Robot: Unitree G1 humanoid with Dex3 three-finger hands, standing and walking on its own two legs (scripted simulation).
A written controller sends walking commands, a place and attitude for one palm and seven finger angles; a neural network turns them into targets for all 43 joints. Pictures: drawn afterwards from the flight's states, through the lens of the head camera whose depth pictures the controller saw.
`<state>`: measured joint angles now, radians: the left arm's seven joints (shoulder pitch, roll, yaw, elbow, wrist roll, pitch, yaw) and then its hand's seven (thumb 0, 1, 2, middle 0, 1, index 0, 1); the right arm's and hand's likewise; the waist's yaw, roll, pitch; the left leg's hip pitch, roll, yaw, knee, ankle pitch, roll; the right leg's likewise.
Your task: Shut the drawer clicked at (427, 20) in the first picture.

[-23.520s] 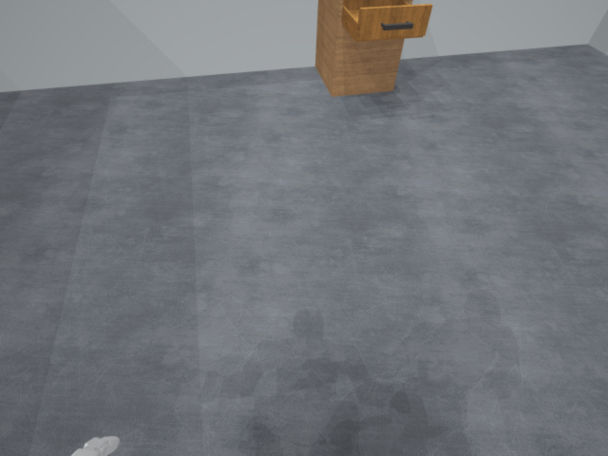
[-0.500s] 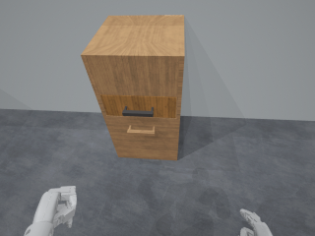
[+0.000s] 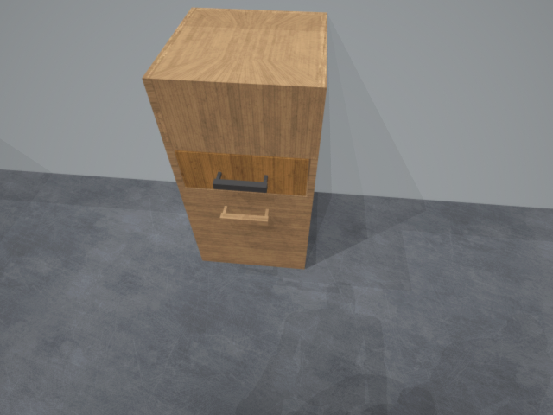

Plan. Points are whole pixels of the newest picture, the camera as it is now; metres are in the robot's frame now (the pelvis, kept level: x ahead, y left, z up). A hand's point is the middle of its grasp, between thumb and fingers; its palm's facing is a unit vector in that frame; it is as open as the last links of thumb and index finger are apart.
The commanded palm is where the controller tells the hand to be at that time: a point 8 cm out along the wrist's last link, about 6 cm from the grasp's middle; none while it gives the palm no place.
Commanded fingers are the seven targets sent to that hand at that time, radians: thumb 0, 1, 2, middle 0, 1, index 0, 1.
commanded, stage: let the arm hang, fingers relaxed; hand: left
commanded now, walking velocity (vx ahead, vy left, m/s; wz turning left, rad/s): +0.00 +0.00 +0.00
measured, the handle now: (241, 181) +0.76 +0.16 -0.24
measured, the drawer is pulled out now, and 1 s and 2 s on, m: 0.00 0.00 0.00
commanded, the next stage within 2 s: look to check the result in 0.46 s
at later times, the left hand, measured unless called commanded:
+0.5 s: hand out of the picture -0.02 +0.13 -0.18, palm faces +0.06 -0.99 -0.15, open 7.4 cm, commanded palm none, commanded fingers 0.00 0.90 0.90 -0.20 -0.30 -0.20 -0.30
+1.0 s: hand out of the picture -0.01 +0.12 -0.18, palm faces +0.07 -0.98 -0.16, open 7.4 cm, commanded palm none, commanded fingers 0.00 0.90 0.90 -0.20 -0.30 -0.20 -0.30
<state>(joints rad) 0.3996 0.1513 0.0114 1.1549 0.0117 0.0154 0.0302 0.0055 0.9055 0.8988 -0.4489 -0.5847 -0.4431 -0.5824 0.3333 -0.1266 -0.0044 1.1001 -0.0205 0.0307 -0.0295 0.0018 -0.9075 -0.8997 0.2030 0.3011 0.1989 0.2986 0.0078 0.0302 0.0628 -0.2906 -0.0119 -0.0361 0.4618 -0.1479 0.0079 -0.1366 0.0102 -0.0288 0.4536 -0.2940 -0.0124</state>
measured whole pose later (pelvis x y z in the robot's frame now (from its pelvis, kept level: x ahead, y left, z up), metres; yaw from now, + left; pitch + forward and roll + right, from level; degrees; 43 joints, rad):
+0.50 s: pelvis +0.01 -0.02 +0.00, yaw +0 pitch -2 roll +0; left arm 0.33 0.09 0.02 1.13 0.01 -0.01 0.04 0.00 0.91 0.90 -0.20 -0.30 -0.20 -0.30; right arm 0.35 -0.09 -0.01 1.12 -0.02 0.01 -0.04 0.00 -0.91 -0.90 0.20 0.30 0.20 0.30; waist -0.01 0.01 0.03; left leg -0.29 0.01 -0.04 0.48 -0.17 -0.01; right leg -0.14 0.03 -0.03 0.48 -0.31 -0.03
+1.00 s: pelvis +0.02 -0.03 +0.00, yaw +0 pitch -2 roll +0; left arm 0.34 0.09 0.02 1.13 0.01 -0.01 0.04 0.00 0.91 0.90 -0.20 -0.30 -0.20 -0.30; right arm 0.30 -0.11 -0.01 1.13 -0.02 0.01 -0.05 0.00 -0.91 -0.90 0.20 0.30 0.20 0.30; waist 0.00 0.01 0.05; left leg -0.25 0.02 -0.04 0.46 -0.18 -0.03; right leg -0.10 0.04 -0.03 0.46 -0.33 -0.05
